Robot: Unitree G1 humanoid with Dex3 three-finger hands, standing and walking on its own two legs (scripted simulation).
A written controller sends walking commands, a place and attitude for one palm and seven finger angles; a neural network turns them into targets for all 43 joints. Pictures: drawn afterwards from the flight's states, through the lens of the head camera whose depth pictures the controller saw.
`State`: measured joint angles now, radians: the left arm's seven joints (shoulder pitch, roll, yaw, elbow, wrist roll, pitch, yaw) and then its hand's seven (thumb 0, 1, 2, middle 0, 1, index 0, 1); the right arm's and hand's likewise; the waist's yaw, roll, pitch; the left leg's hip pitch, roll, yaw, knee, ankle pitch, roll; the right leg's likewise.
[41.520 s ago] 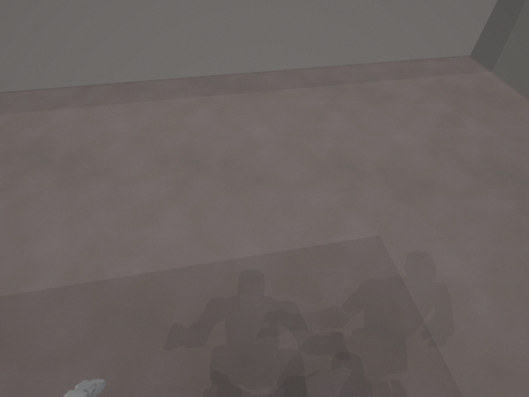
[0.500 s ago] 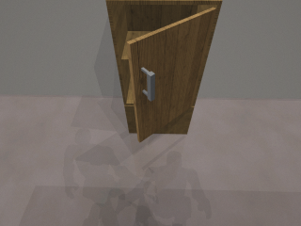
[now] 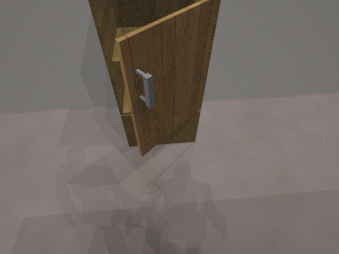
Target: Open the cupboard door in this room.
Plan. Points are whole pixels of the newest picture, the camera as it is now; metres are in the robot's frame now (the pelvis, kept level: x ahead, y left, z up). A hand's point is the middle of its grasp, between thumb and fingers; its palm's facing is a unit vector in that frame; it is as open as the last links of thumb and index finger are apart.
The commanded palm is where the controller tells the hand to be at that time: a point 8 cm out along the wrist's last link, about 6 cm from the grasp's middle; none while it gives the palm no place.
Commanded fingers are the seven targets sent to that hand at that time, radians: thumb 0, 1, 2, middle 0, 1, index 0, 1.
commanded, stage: walk to a spot facing it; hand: left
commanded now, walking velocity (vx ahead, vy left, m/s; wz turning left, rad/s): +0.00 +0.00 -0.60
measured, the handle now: (145, 88) +0.59 +0.12 +0.02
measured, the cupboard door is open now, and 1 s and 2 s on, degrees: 41 41 41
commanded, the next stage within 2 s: none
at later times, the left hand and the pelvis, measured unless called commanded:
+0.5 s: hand out of the picture +0.08 +0.17 -0.16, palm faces -0.18 -0.95 -0.25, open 7.4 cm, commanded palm none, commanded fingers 0.00 0.90 0.90 -0.20 -0.30 -0.20 -0.30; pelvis -0.01 -0.01 +0.01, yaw -16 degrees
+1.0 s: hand (136, 235) +0.19 +0.11 -0.17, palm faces -0.53 -0.80 -0.28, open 7.4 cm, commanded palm none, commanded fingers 0.00 0.90 0.90 -0.20 -0.30 -0.20 -0.30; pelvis -0.01 -0.02 -0.01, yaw -34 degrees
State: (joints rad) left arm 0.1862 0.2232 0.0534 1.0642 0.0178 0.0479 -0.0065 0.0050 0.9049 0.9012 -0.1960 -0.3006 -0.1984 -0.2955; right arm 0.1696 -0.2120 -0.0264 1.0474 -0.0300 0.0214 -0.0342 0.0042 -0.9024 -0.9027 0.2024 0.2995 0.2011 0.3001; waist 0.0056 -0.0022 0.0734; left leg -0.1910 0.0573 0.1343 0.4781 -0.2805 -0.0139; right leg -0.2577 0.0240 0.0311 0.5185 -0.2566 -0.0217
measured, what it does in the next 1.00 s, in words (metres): steps on the spot, turning right: left foot, then right foot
